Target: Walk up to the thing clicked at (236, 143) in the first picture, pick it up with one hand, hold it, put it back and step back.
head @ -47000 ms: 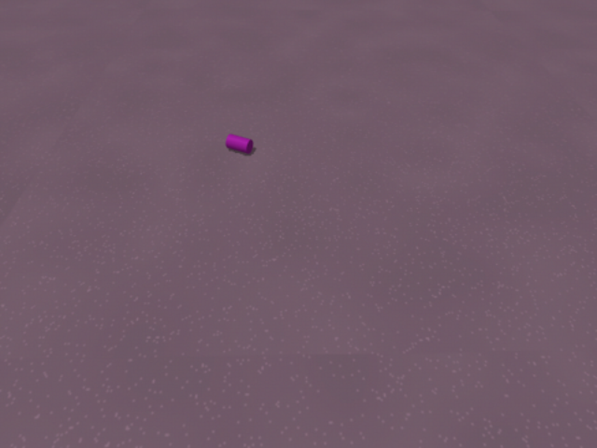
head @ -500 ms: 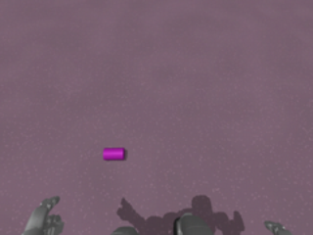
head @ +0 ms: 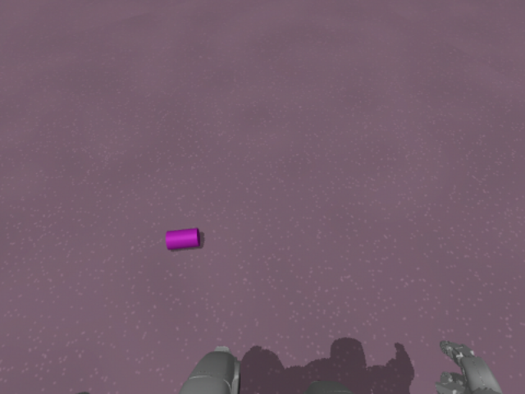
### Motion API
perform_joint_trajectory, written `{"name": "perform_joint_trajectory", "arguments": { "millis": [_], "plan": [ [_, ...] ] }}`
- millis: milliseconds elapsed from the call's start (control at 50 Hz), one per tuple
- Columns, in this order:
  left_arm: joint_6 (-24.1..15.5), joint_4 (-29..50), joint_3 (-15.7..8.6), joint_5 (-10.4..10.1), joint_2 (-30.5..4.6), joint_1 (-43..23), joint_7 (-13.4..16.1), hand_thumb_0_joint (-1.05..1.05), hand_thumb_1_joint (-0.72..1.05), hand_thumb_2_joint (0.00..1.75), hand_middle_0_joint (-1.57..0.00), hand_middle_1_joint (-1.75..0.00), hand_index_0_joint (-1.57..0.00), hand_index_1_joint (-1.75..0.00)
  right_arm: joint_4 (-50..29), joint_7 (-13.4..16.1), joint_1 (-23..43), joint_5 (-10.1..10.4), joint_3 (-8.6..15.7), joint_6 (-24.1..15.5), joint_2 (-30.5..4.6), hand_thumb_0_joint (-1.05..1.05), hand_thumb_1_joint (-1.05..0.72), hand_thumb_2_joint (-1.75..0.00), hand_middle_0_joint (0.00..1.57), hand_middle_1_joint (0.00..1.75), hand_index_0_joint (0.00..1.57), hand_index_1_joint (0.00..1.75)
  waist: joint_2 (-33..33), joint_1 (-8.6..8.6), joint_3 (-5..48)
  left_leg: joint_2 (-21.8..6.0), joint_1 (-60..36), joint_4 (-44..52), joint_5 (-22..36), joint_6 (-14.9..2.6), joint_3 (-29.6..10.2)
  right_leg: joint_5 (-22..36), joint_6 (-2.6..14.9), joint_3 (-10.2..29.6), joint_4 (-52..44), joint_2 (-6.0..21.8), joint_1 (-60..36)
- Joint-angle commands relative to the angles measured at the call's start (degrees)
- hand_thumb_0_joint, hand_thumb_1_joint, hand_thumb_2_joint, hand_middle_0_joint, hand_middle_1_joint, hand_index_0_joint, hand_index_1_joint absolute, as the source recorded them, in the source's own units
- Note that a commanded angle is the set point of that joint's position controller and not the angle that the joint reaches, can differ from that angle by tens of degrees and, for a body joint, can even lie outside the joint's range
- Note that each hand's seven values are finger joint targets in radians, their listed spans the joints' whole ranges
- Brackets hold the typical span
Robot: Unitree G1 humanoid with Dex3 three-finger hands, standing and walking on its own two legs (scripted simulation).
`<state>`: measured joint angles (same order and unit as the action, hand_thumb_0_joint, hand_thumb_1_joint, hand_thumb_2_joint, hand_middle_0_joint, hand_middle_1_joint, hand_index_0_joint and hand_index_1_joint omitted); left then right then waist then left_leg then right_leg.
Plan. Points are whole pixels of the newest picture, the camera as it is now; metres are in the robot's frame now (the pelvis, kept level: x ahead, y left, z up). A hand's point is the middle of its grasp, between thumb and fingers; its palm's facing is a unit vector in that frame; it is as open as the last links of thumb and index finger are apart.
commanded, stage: step back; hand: left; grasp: from above
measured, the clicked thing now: (183, 238) +0.71 +0.35 -0.71
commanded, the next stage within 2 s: stand in 1.88 s
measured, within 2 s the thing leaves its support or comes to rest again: neither
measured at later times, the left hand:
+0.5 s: hand out of the picture -0.05 +0.26 -0.14, palm faces +0.08 -0.94 -0.33, open 7.4 cm
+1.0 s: hand out of the picture -0.26 +0.24 -0.12, palm faces +0.12 -0.89 -0.43, open 7.4 cm
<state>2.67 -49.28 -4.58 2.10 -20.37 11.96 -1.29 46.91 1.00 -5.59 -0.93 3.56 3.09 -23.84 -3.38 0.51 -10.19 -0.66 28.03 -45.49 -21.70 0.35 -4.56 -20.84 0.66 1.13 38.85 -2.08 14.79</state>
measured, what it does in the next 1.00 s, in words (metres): walks backwards: left foot, then right foot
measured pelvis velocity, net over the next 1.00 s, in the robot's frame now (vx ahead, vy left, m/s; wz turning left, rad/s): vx -0.30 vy -0.05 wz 0.12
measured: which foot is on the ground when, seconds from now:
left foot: up 0.00-0.26, down 0.28-0.70, up 0.72-0.98, down 1.00-1.00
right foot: down 0.00-0.32, up 0.34-0.66, down 0.68-1.00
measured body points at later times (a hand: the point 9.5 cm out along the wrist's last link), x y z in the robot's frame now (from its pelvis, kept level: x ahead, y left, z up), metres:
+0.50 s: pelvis -0.16 -0.01 +0.02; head -0.11 +0.03 +0.46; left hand -0.06 +0.31 -0.11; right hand -0.05 -0.31 -0.09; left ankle -0.13 +0.11 -0.72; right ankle -0.17 -0.17 -0.62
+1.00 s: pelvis -0.30 -0.05 +0.00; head -0.28 -0.06 +0.45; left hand -0.26 +0.28 -0.10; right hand -0.21 -0.36 -0.13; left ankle -0.33 +0.07 -0.72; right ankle -0.26 -0.17 -0.72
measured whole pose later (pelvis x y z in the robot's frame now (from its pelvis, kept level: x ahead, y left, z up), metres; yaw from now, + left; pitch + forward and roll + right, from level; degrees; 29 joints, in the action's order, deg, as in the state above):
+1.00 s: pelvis -0.30 -0.05 +0.00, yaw +7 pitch -2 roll +0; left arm 0.5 -49.9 -4.8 2.9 -22.0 12.3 -0.8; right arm 54.4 -0.1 -14.6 -1.8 2.7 1.4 -22.5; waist -2.0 1.8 -4.3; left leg 1.1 15.1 -38.2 -25.6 0.6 -2.7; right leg -18.8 0.5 -3.2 39.1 2.8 18.8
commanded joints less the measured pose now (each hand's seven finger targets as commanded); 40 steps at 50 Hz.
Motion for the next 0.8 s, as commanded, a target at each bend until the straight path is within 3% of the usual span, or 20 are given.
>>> {"name": "perform_joint_trajectory", "arguments": {
  "millis": [0,20,60,160,220,260,280,300,320,340,380,400,540,600,640,660,680,700,720,780],
  "plan": [
    [-1.6,9.0,-4.6,0.3,-17.4,-8.0,1.9,0.00,0.90,0.90,-0.20,-0.30,-0.20,-0.30,-2.6,0.9,-2.9,0.8,3.4,-1.2,-11.5,0.00,-0.90,-0.90,0.20,0.30,0.20,0.30,13.5,-0.55,3.8,6.1,-5.0,-22.8,-6.4,-0.44,-5.6,0.3,12.91,21.0,-23.9,19.7,16.3],
    [-1.7,9.0,-4.2,0.4,-15.2,-10.6,2.1,0.00,0.90,0.90,-0.20,-0.30,-0.20,-0.30,-1.5,0.7,-5.6,1.0,3.1,-1.3,-10.4,0.00,-0.90,-0.90,0.20,0.30,0.20,0.30,12.0,-2.57,4.7,7.9,-3.3,-23.9,-3.6,-0.39,-5.2,7.3,10.01,13.0,-20.3,14.5,11.2],
    [-1.5,9.0,-4.6,0.6,-14.2,-9.5,2.2,0.00,0.90,0.90,-0.20,-0.30,-0.20,-0.30,-0.9,1.0,-7.6,0.5,2.3,-1.8,-8.9,0.00,-0.90,-0.90,0.20,0.30,0.20,0.30,13.5,-1.79,7.0,8.6,-0.7,-23.9,-3.0,0.54,-4.0,9.9,8.07,9.1,-17.5,11.6,5.7],
    [-1.1,9.1,-4.2,0.7,-13.2,-2.9,3.3,0.00,0.90,0.90,-0.20,-0.30,-0.20,-0.30,-2.3,1.3,-6.1,0.0,1.5,-2.8,-7.8,0.00,-0.90,-0.90,0.20,0.30,0.20,0.30,15.4,2.34,11.9,3.9,1.6,-5.7,-9.7,1.37,-0.5,27.2,11.59,11.1,-11.6,16.7,-13.0],
    [-0.4,9.7,-3.8,-0.2,-13.8,-4.0,3.4,0.00,0.90,0.90,-0.20,-0.30,-0.20,-0.30,-0.8,1.1,-10.5,-0.5,1.8,-3.3,-7.6,0.00,-0.90,-0.90,0.20,0.30,0.20,0.30,16.2,0.69,15.0,1.0,-7.0,13.3,-2.3,-0.56,2.2,32.6,9.57,9.7,-4.8,16.3,-13.2],
    [0.8,10.3,-3.0,-0.8,-13.1,-5.7,2.8,0.00,0.90,0.90,-0.20,-0.30,-0.20,-0.30,0.8,1.1,-13.2,-0.9,2.6,-3.5,-8.1,0.00,-0.90,-0.90,0.20,0.30,0.20,0.30,10.9,-0.72,15.0,2.0,-14.4,24.7,13.4,-1.26,3.6,24.7,6.17,6.7,-0.2,12.8,-6.8],
    [1.1,10.9,-2.4,-1.0,-11.1,-4.2,2.5,0.00,0.90,0.90,-0.20,-0.30,-0.20,-0.30,0.6,1.1,-12.7,-1.5,3.7,-3.4,-11.7,0.00,-0.90,-0.90,0.20,0.30,0.20,0.30,2.6,0.27,15.0,-5.9,-19.6,24.8,17.1,-3.68,-8.1,13.4,3.48,4.6,4.6,8.6,3.4],
    [0.9,11.4,-1.9,-1.6,-9.3,-3.8,2.5,0.00,0.90,0.90,-0.20,-0.30,-0.20,-0.30,-0.6,0.9,-9.2,-1.9,4.6,-3.2,-17.8,0.00,-0.90,-0.90,0.20,0.30,0.20,0.30,-10.1,0.89,13.1,-17.9,-21.6,26.2,25.1,-9.84,-23.8,-10.1,0.69,-1.0,15.2,-1.6,16.4],
    [0.9,11.4,-3.5,-0.9,-12.8,-9.0,3.4,0.00,0.90,0.90,-0.20,-0.30,-0.20,-0.30,-1.9,0.7,-7.8,-1.8,5.0,-3.2,-21.5,0.00,-0.90,-0.90,0.20,0.30,0.20,0.30,-11.0,-3.40,11.4,-23.9,-9.0,27.3,25.3,-17.87,-30.1,-18.3,-0.34,7.2,24.9,-1.5,11.1],
    [1.1,10.6,-3.8,-0.7,-14.4,-9.3,3.3,0.00,0.90,0.90,-0.20,-0.30,-0.20,-0.30,-2.1,1.3,-4.5,-1.7,4.9,-3.7,-19.3,0.00,-0.90,-0.90,0.20,0.30,0.20,0.30,-8.4,-1.78,8.6,-24.5,-4.5,27.6,24.2,-18.41,-29.2,-15.6,0.07,11.1,31.6,-0.1,9.4],
    [1.3,8.6,-3.6,-1.8,-12.1,-5.8,2.7,0.00,0.90,0.90,-0.20,-0.30,-0.20,-0.30,-2.7,1.6,-0.7,-2.2,2.8,-3.8,-12.9,0.00,-0.90,-0.90,0.20,0.30,0.20,0.30,-1.9,1.57,9.2,-14.0,-11.5,22.2,34.4,-13.12,-11.3,-8.9,0.63,12.3,36.2,-3.5,12.9],
    [1.3,7.3,-3.4,-1.8,-12.3,-2.7,2.6,0.00,0.90,0.90,-0.20,-0.30,-0.20,-0.30,-3.1,1.8,0.4,-1.6,2.7,-3.7,-11.8,0.00,-0.90,-0.90,0.20,0.30,0.20,0.30,-1.6,2.88,9.4,-12.7,-13.0,21.0,34.0,-11.85,-7.6,-6.7,0.62,11.3,37.3,-4.1,14.5],
    [-0.2,6.8,-2.4,-0.9,-11.1,-2.1,2.3,0.00,0.90,0.90,-0.20,-0.30,-0.20,-0.30,-3.4,1.3,-3.9,-1.2,3.3,-2.6,-12.2,0.00,-0.90,-0.90,0.20,0.30,0.20,0.30,-8.3,-1.35,12.5,-14.6,-23.5,17.3,32.0,-15.19,-7.1,-9.3,-3.14,4.6,14.2,0.6,11.5],
    [-0.9,4.3,-2.4,-0.9,-11.1,0.4,2.0,0.00,0.90,0.90,-0.20,-0.30,-0.20,-0.30,-3.7,0.7,-2.8,-1.5,3.4,-1.5,-13.6,0.00,-0.90,-0.90,0.20,0.30,0.20,0.30,-10.6,-1.43,16.0,-12.8,-21.3,15.5,25.1,-12.89,-6.1,-4.7,-1.72,-0.1,-2.3,1.1,3.0],
    [-1.4,0.5,-2.6,-0.5,-11.3,6.7,1.8,0.00,0.90,0.90,-0.20,-0.30,-0.20,-0.30,-4.1,0.5,0.1,-0.6,3.3,-0.8,-13.8,0.00,-0.90,-0.90,0.20,0.30,0.20,0.30,-8.6,1.74,18.8,-10.9,-16.1,11.2,20.6,-9.94,-3.6,4.3,0.49,-2.3,-15.5,0.9,-6.2],
    [-1.7,0.3,-3.4,0.2,-13.5,6.6,1.9,0.00,0.90,0.90,-0.20,-0.30,-0.20,-0.30,-4.3,0.3,0.5,-0.2,2.5,-0.6,-11.4,0.00,-0.90,-0.90,0.20,0.30,0.20,0.30,-2.7,1.76,16.5,-7.3,-8.1,6.9,11.3,-6.74,-2.0,4.5,1.71,4.7,-15.3,3.4,-7.5],
    [-1.8,1.3,-4.7,1.0,-18.6,5.8,1.8,0.00,0.90,0.90,-0.20,-0.30,-0.20,-0.30,-5.6,0.4,-0.6,0.0,1.5,-0.8,-7.6,0.00,-0.90,-0.90,0.20,0.30,0.20,0.30,12.7,1.20,13.3,1.6,5.7,-2.2,-5.4,-2.57,0.8,-0.6,5.25,22.4,-18.2,14.1,-8.0],
    [-1.5,3.7,-5.9,1.1,-23.8,0.7,1.9,0.00,0.90,0.90,-0.20,-0.30,-0.20,-0.30,-6.3,1.5,2.0,-0.1,2.4,-0.9,-8.5,0.00,-0.90,-0.90,0.20,0.30,0.20,0.30,17.1,3.70,10.1,5.2,3.7,-12.9,-13.8,-0.05,-2.9,-2.8,14.87,31.0,-22.4,25.2,6.0],
    [-1.6,5.1,-5.6,0.8,-23.9,-3.6,2.1,0.00,0.90,0.90,-0.20,-0.30,-0.20,-0.30,-4.9,1.8,1.4,-0.2,3.5,-0.9,-10.9,0.00,-0.90,-0.90,0.20,0.30,0.20,0.30,17.8,2.82,6.1,2.5,-0.8,-19.0,-12.7,0.34,-5.4,-7.9,16.62,34.0,-25.4,27.6,16.3],
    [-2.6,5.3,-3.3,0.7,-14.9,-7.9,2.5,0.00,0.90,0.90,-0.20,-0.30,-0.20,-0.30,-1.0,0.6,-2.6,0.4,2.5,-1.5,-9.9,0.00,-0.90,-0.90,0.20,0.30,0.20,0.30,9.1,-1.34,6.2,6.4,-0.2,-20.6,-3.3,-0.40,-4.2,6.6,9.26,11.3,-16.2,13.8,7.0]
  ]
}}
